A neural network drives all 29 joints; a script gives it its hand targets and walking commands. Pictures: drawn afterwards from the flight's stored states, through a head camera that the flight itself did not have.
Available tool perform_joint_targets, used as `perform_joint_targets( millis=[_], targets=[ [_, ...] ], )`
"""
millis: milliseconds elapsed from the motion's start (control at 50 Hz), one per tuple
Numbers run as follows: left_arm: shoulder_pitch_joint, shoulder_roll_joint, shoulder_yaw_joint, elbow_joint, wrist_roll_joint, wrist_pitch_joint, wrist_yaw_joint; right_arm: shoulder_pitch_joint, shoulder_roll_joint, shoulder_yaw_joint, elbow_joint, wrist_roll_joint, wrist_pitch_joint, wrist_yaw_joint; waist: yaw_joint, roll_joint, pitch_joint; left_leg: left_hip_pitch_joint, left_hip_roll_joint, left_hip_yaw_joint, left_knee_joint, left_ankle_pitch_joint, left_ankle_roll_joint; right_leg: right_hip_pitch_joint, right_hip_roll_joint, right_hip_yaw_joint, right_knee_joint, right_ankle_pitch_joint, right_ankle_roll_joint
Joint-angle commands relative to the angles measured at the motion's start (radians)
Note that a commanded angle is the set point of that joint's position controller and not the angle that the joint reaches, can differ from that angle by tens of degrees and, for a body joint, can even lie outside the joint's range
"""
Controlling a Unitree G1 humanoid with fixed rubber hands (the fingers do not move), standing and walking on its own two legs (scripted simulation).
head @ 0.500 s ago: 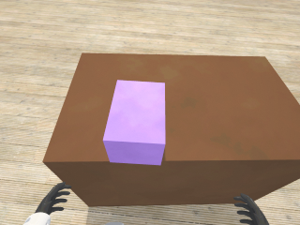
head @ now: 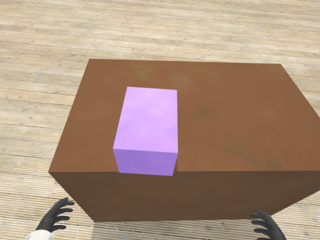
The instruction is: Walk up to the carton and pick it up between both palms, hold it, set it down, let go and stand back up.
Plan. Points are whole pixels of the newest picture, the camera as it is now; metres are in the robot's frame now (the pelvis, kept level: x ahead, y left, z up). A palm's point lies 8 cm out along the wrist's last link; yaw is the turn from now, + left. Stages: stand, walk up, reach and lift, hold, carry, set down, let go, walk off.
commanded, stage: stand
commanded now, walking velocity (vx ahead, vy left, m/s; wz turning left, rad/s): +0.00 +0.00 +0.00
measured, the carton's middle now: (149, 129) +0.42 +0.05 -0.02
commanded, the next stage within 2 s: walk up in 1.48 s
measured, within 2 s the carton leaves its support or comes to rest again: neither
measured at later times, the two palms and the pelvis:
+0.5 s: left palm (39, 239) +0.12 +0.28 -0.07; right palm out of the picture +0.12 -0.29 -0.06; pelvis -0.01 +0.00 +0.01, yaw +0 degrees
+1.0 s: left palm out of the picture +0.10 +0.28 -0.08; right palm out of the picture +0.09 -0.30 -0.07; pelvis -0.01 +0.00 +0.02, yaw +0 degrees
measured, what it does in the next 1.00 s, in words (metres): stands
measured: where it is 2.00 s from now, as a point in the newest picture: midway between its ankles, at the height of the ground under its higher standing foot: outside the picture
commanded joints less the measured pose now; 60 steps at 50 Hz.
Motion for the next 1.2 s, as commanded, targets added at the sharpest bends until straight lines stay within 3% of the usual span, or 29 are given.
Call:
perform_joint_targets(
  millis=[0, 20, 40, 80, 120, 140, 180, 220, 240, 280, 320, 340, 420, 500, 540, 600, 620, 700, 760, 820, 840, 900, 940, 1020, 1040, 1060, 1100, 1140, 1180],
  targets=[
    [-0.048, 0.210, 0.068, 0.017, 0.013, -0.029, 0.004, -0.060, -0.222, -0.070, -0.012, -0.005, -0.021, 0.000, 0.010, -0.009, -0.128, 0.068, 0.088, -0.092, -0.119, 0.276, 0.083, 0.080, -0.089, 0.083, -0.124, 0.248, -0.071],
    [-0.072, 0.184, 0.060, 0.013, 0.017, -0.035, 0.007, -0.059, -0.180, -0.062, -0.010, 0.000, -0.028, 0.004, 0.005, -0.029, -0.091, 0.081, 0.094, -0.093, -0.150, 0.256, 0.073, 0.069, -0.093, 0.091, -0.129, 0.219, -0.065],
    [-0.076, 0.195, 0.059, 0.015, 0.017, -0.028, 0.009, -0.067, -0.183, -0.049, -0.006, 0.004, -0.031, 0.008, -0.001, 0.028, -0.108, 0.065, 0.092, -0.104, -0.151, 0.262, 0.068, 0.083, -0.089, 0.095, -0.130, 0.249, -0.067],
    [-0.085, 0.199, 0.065, 0.011, 0.016, -0.022, 0.011, -0.084, -0.212, -0.062, 0.000, -0.007, -0.030, 0.007, 0.018, -0.022, -0.085, 0.064, 0.104, -0.121, -0.187, 0.215, 0.071, 0.074, -0.078, 0.065, -0.143, 0.187, -0.065],
    [-0.061, 0.195, 0.066, 0.033, 0.011, -0.026, 0.007, -0.088, -0.182, -0.052, 0.004, -0.010, -0.023, 0.008, 0.007, 0.030, -0.081, 0.079, 0.083, -0.076, -0.176, 0.207, 0.071, 0.060, -0.088, 0.102, -0.171, 0.196, -0.062],
    [-0.064, 0.211, 0.066, 0.040, 0.019, -0.027, -0.001, -0.065, -0.203, -0.061, 0.000, 0.000, -0.019, -0.001, -0.014, 0.003, -0.066, 0.094, 0.089, -0.078, -0.177, 0.224, 0.067, 0.055, -0.097, 0.086, -0.179, 0.208, -0.065],
    [-0.044, 0.182, 0.059, 0.037, 0.014, -0.031, -0.001, -0.071, -0.192, -0.063, -0.003, 0.000, -0.024, 0.001, 0.015, -0.003, -0.067, 0.053, 0.096, -0.103, -0.181, 0.231, 0.070, 0.079, -0.091, 0.080, -0.159, 0.186, -0.057],
    [-0.063, 0.200, 0.063, 0.049, 0.023, -0.027, 0.004, -0.065, -0.203, -0.063, 0.010, 0.003, -0.023, 0.004, 0.001, -0.001, -0.119, 0.102, 0.103, -0.104, -0.194, 0.231, 0.058, 0.104, -0.093, 0.078, -0.180, 0.200, -0.067],
    [-0.056, 0.191, 0.064, 0.050, 0.019, -0.022, 0.002, -0.050, -0.226, -0.064, 0.033, 0.003, -0.019, -0.001, 0.032, 0.010, -0.081, 0.069, 0.090, -0.106, -0.199, 0.225, 0.063, 0.100, -0.088, 0.073, -0.176, 0.189, -0.056],
    [-0.087, 0.212, 0.063, 0.053, 0.014, -0.034, -0.002, -0.054, -0.177, -0.056, 0.025, 0.002, -0.024, 0.007, -0.003, -0.015, -0.063, 0.096, 0.097, -0.095, -0.212, 0.181, 0.060, 0.072, -0.095, 0.097, -0.203, 0.181, -0.061],
    [-0.076, 0.193, 0.058, 0.063, 0.017, -0.030, -0.004, -0.069, -0.188, -0.055, 0.025, 0.005, -0.016, 0.004, -0.009, 0.038, -0.065, 0.085, 0.100, -0.097, -0.204, 0.236, 0.066, 0.079, -0.099, 0.093, -0.205, 0.231, -0.053],
    [-0.085, 0.182, 0.058, 0.067, 0.022, -0.037, 0.005, -0.088, -0.170, -0.049, 0.033, 0.004, -0.022, 0.012, 0.002, -0.026, -0.075, 0.087, 0.104, -0.114, -0.213, 0.243, 0.069, 0.112, -0.100, 0.084, -0.202, 0.233, -0.057],
    [-0.096, 0.174, 0.049, 0.087, 0.020, -0.025, 0.005, -0.036, -0.200, -0.052, 0.047, -0.002, -0.018, 0.000, -0.017, -0.017, -0.052, 0.100, 0.097, -0.090, -0.221, 0.304, 0.060, 0.104, -0.102, 0.081, -0.222, 0.307, -0.044],
    [-0.053, 0.202, 0.062, 0.089, 0.008, -0.031, 0.004, -0.065, -0.182, -0.047, 0.058, 0.006, -0.008, 0.009, 0.016, 0.022, -0.073, 0.104, 0.096, -0.098, -0.242, 0.274, 0.064, 0.137, -0.104, 0.085, -0.226, 0.264, -0.046],
    [-0.077, 0.205, 0.057, 0.097, 0.008, -0.034, -0.001, -0.055, -0.197, -0.053, 0.056, 0.004, -0.015, 0.000, -0.009, -0.001, -0.080, 0.121, 0.102, -0.106, -0.263, 0.277, 0.059, 0.121, -0.114, 0.086, -0.231, 0.246, -0.049],
    [-0.076, 0.222, 0.057, 0.121, 0.011, -0.020, -0.003, -0.067, -0.212, -0.059, 0.083, 0.004, -0.019, 0.006, -0.001, -0.025, -0.060, 0.109, 0.104, -0.121, -0.274, 0.240, 0.051, 0.114, -0.097, 0.068, -0.257, 0.198, -0.051],
    [-0.085, 0.175, 0.061, 0.106, 0.018, -0.023, -0.005, -0.061, -0.214, -0.049, 0.090, -0.002, -0.017, 0.005, 0.011, 0.045, -0.076, 0.119, 0.098, -0.089, -0.269, 0.221, 0.044, 0.135, -0.092, 0.076, -0.267, 0.221, -0.040],
    [-0.074, 0.220, 0.063, 0.133, 0.021, -0.022, -0.004, -0.089, -0.204, -0.057, 0.083, 0.003, -0.024, 0.013, 0.003, -0.023, -0.032, 0.116, 0.100, -0.104, -0.299, 0.175, 0.050, 0.092, -0.093, 0.064, -0.272, 0.158, -0.044],
    [-0.055, 0.214, 0.055, 0.135, 0.006, -0.019, -0.006, -0.047, -0.220, -0.049, 0.131, -0.001, -0.021, 0.016, 0.006, 0.017, -0.057, 0.130, 0.093, -0.100, -0.303, 0.203, 0.040, 0.116, -0.107, 0.079, -0.277, 0.209, -0.049],
    [-0.068, 0.204, 0.049, 0.155, 0.019, -0.020, -0.003, -0.097, -0.190, -0.044, 0.122, -0.004, -0.016, 0.011, 0.003, -0.017, -0.042, 0.144, 0.110, -0.108, -0.309, 0.267, 0.049, 0.106, -0.112, 0.067, -0.269, 0.218, -0.047],
    [-0.032, 0.198, 0.053, 0.160, 0.012, -0.013, -0.001, -0.079, -0.192, -0.042, 0.129, -0.002, -0.022, 0.012, 0.022, 0.035, -0.070, 0.140, 0.118, -0.106, -0.296, 0.285, 0.057, 0.145, -0.106, 0.086, -0.291, 0.255, -0.039],
    [-0.061, 0.220, 0.049, 0.158, 0.019, -0.019, -0.001, -0.063, -0.169, -0.036, 0.139, 0.011, -0.012, 0.010, -0.002, -0.057, -0.072, 0.164, 0.114, -0.103, -0.307, 0.315, 0.053, 0.151, -0.116, 0.078, -0.276, 0.303, -0.042],
    [-0.062, 0.210, 0.056, 0.176, 0.014, -0.018, 0.003, -0.031, -0.204, -0.044, 0.154, -0.001, -0.013, 0.013, -0.006, 0.021, -0.033, 0.171, 0.097, -0.082, -0.298, 0.281, 0.045, 0.120, -0.118, 0.099, -0.302, 0.271, -0.045],
    [-0.088, 0.219, 0.054, 0.164, 0.020, -0.023, -0.007, -0.068, -0.202, -0.049, 0.167, 0.011, -0.013, 0.010, 0.009, -0.048, -0.014, 0.118, 0.108, -0.110, -0.323, 0.224, 0.048, 0.143, -0.110, 0.088, -0.319, 0.229, -0.036],
    [-0.045, 0.218, 0.059, 0.178, 0.019, -0.026, -0.007, -0.042, -0.195, -0.043, 0.169, 0.006, -0.013, 0.011, 0.021, -0.009, -0.056, 0.139, 0.104, -0.102, -0.320, 0.214, 0.055, 0.158, -0.111, 0.095, -0.309, 0.237, -0.046],
    [-0.074, 0.224, 0.050, 0.192, 0.016, -0.020, 0.000, -0.055, -0.178, -0.036, 0.159, 0.014, -0.011, 0.012, -0.018, -0.034, -0.005, 0.104, 0.115, -0.114, -0.351, 0.187, 0.053, 0.142, -0.122, 0.086, -0.313, 0.258, -0.042],
    [-0.060, 0.204, 0.049, 0.178, 0.014, -0.028, -0.006, -0.067, -0.199, -0.041, 0.173, 0.008, -0.020, 0.010, 0.012, 0.041, -0.057, 0.145, 0.101, -0.098, -0.338, 0.188, 0.046, 0.160, -0.114, 0.107, -0.315, 0.224, -0.036],
    [-0.083, 0.210, 0.044, 0.195, 0.016, -0.021, -0.007, -0.062, -0.189, -0.028, 0.182, 0.010, -0.011, 0.017, -0.011, -0.028, -0.063, 0.177, 0.112, -0.100, -0.334, 0.268, 0.042, 0.135, -0.114, 0.077, -0.305, 0.238, -0.040],
    [-0.048, 0.195, 0.048, 0.211, 0.012, -0.014, -0.005, -0.084, -0.202, -0.038, 0.178, 0.004, -0.012, 0.013, 0.006, 0.010, -0.053, 0.161, 0.111, -0.110, -0.339, 0.214, 0.042, 0.144, -0.100, 0.064, -0.317, 0.190, -0.028]
  ],
)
